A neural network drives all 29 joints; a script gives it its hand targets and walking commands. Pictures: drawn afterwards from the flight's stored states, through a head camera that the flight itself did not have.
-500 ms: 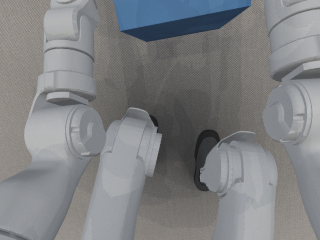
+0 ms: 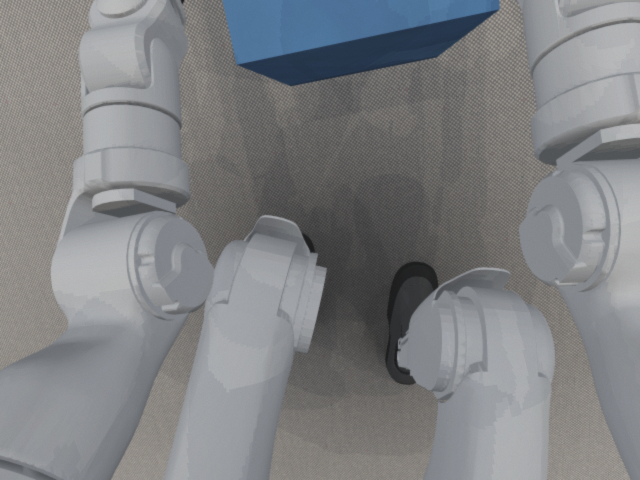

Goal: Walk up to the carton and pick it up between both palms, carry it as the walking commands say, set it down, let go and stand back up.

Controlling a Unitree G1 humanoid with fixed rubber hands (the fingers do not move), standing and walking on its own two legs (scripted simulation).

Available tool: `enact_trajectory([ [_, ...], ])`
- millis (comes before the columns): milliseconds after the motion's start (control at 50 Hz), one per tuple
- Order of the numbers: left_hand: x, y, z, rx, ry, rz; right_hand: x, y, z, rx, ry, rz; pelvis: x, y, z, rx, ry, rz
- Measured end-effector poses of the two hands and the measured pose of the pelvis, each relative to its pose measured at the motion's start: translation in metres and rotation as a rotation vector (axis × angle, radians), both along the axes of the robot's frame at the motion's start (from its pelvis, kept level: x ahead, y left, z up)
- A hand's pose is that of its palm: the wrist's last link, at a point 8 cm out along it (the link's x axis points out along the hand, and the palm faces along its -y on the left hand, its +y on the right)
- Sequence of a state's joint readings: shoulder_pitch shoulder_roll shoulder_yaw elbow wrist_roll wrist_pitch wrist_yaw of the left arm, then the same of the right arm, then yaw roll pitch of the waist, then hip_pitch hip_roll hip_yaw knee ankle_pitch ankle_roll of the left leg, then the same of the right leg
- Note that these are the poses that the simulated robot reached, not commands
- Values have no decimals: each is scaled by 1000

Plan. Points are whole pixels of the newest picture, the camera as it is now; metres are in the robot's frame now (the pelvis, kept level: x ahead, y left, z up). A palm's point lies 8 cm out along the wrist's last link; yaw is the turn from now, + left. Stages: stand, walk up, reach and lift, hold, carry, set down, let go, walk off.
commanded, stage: set down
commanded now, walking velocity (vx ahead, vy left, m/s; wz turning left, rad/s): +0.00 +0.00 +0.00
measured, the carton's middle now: out of the picture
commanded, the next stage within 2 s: none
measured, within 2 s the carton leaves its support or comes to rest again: neither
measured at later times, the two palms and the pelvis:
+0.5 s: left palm out of the picture +0.52 +0.24 -0.17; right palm out of the picture +0.61 -0.05 -0.16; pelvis +0.00 +0.00 +0.00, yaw +0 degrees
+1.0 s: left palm out of the picture +0.51 +0.28 -0.17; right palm out of the picture +0.60 -0.06 -0.17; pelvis -0.01 +0.01 +0.00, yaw +0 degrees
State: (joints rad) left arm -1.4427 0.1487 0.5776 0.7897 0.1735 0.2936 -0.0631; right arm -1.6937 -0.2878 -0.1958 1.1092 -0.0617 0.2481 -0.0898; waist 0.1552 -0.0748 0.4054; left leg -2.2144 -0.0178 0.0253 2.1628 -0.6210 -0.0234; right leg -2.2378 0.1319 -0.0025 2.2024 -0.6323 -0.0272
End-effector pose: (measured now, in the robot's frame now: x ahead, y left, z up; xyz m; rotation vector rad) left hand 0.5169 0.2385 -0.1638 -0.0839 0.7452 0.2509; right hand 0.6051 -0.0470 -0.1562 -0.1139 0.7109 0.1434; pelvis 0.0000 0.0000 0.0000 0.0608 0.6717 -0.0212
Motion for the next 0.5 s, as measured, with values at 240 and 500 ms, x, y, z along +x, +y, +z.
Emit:
enact_trajectory([
  [240,2,0,-2,-5,-6,-14,1,-1,-3,5,-3,3,1,3,-2,-4,-12,-3],
  [500,1,0,-2,-2,-12,-10,1,-2,-4,13,-12,4,-1,0,-4,0,-30,-5],
])
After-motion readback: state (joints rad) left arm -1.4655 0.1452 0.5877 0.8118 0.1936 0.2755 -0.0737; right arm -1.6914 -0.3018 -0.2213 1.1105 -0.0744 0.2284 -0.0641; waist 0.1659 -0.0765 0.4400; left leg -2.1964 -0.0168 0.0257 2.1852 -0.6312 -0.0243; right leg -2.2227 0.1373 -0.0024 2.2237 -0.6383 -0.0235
